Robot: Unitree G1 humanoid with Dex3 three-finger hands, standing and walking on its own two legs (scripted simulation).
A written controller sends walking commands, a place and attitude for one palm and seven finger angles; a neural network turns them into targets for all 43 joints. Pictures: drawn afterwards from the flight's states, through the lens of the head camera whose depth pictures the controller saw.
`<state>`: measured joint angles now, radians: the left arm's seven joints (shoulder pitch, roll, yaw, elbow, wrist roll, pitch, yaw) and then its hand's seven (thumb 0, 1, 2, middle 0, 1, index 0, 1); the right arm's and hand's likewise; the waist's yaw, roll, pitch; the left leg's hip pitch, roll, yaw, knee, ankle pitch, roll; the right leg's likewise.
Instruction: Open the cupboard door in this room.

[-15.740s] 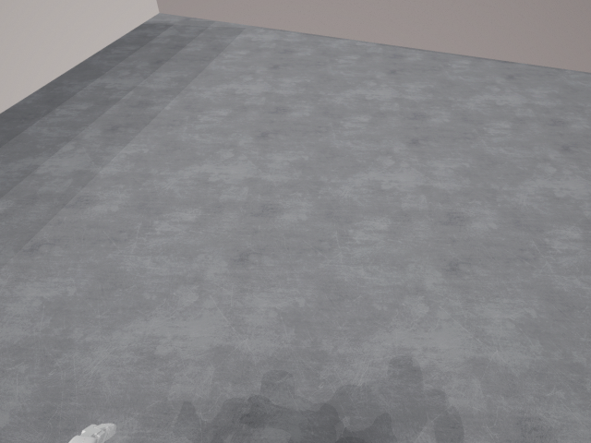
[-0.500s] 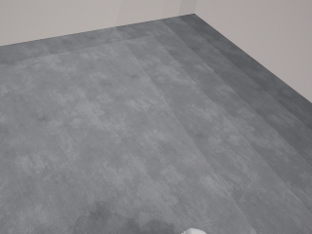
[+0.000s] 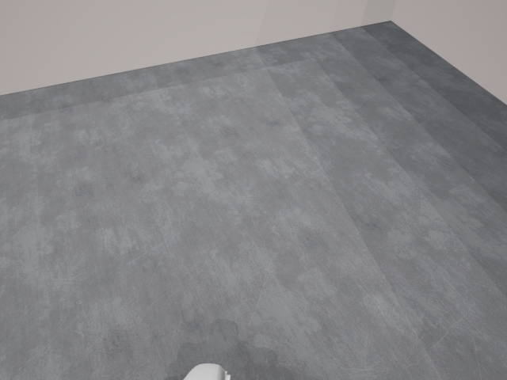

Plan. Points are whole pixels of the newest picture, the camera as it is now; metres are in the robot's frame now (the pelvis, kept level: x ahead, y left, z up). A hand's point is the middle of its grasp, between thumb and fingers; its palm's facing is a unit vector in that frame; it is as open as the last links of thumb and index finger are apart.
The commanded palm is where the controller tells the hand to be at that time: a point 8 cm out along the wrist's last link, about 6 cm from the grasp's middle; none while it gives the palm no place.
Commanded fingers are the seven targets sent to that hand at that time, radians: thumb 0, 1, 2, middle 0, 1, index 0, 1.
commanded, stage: turn or walk to find it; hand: left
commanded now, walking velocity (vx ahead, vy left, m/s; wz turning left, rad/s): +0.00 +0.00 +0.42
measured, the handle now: out of the picture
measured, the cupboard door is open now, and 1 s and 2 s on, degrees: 0 0 0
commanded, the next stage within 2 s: none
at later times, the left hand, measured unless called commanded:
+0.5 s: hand out of the picture -0.01 +0.26 -0.17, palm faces +0.26 -0.93 -0.26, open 7.4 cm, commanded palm none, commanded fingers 0.00 0.90 0.90 -0.20 -0.30 -0.20 -0.30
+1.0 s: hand out of the picture -0.09 +0.20 -0.17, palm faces +0.46 -0.85 -0.25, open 7.4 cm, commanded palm none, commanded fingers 0.00 0.90 0.90 -0.20 -0.30 -0.20 -0.30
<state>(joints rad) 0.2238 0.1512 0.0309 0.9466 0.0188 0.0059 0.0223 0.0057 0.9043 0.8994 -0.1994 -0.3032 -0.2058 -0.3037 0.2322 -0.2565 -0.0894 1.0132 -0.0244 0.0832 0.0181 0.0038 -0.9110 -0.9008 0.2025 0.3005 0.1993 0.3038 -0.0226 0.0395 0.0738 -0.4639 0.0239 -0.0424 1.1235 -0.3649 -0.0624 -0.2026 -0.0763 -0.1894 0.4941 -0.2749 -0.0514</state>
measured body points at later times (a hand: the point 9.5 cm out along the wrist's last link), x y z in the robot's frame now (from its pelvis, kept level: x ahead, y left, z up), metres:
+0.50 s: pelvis -0.03 +0.03 +0.00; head +0.01 +0.04 +0.44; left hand -0.03 +0.30 -0.15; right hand +0.12 -0.18 -0.14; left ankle -0.05 +0.15 -0.74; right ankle +0.00 -0.10 -0.70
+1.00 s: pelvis -0.04 +0.01 -0.01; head +0.01 +0.02 +0.44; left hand -0.11 +0.25 -0.15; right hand +0.13 -0.20 -0.16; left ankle -0.11 +0.12 -0.72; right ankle +0.00 -0.09 -0.74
